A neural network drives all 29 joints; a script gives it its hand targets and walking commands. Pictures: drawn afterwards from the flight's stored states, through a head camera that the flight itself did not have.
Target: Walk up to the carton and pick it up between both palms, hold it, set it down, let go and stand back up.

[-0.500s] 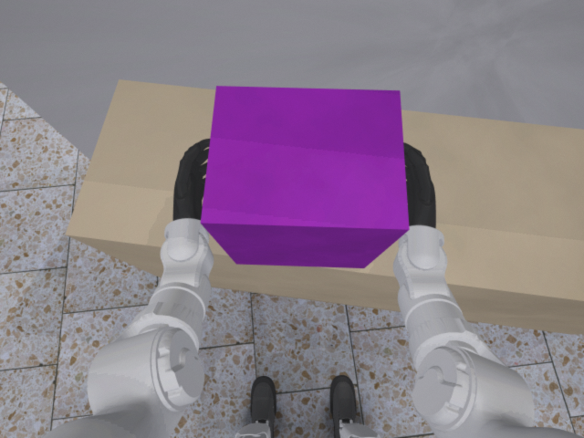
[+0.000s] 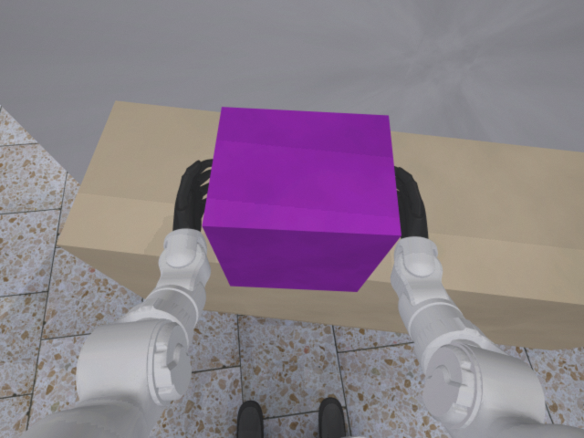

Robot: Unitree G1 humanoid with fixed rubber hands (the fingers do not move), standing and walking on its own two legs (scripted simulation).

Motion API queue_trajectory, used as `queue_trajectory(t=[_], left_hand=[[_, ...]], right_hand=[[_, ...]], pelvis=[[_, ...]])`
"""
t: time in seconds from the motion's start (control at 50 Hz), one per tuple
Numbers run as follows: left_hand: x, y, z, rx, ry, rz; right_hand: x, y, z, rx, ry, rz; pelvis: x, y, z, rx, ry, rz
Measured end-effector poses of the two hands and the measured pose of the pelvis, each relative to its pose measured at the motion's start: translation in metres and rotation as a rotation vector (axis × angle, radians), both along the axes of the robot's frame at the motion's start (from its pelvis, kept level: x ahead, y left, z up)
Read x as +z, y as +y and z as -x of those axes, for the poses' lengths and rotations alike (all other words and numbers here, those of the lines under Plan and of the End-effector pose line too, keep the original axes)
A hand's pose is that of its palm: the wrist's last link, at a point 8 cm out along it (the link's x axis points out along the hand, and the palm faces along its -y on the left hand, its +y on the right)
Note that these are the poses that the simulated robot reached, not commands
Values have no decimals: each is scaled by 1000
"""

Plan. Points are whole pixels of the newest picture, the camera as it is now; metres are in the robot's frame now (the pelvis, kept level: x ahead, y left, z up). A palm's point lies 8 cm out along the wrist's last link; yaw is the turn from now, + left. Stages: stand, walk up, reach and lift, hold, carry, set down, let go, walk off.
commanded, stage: reach and lift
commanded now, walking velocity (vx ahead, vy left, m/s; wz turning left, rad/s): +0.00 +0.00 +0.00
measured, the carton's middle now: (298, 212) +0.45 -0.01 -0.06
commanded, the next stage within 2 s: none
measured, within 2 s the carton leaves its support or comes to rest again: leaves its support in 0.06 s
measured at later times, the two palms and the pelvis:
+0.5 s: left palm (156, 196) +0.41 +0.16 +0.07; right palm (436, 179) +0.40 -0.15 +0.10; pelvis +0.00 +0.00 +0.01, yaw +4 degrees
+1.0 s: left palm (152, 194) +0.40 +0.16 +0.09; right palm (446, 191) +0.39 -0.15 +0.10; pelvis +0.01 -0.01 +0.04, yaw +3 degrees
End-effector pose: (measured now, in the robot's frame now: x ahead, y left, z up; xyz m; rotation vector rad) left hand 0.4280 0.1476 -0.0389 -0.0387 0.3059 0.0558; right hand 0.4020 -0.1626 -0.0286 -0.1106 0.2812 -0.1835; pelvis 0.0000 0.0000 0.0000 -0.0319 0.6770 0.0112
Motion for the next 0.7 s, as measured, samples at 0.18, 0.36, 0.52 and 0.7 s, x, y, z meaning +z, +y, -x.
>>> queue_trajectory(t=[0.18,0.36,0.52,0.7], left_hand=[[8,7,15,16,34,-28],[52,16,24,38,-26,-54],[112,12,19,31,-58,-49],[137,10,22,9,-51,-45]], right_hand=[[18,8,2,5,23,-9],[71,17,0,39,-40,2],[132,15,0,16,-71,-15],[147,10,10,5,-57,-13]], pelvis=[[-6,-4,1,11,-68,4],[-1,-5,0,56,-222,3],[16,-4,3,62,-391,-15],[30,-4,5,46,-496,-26]])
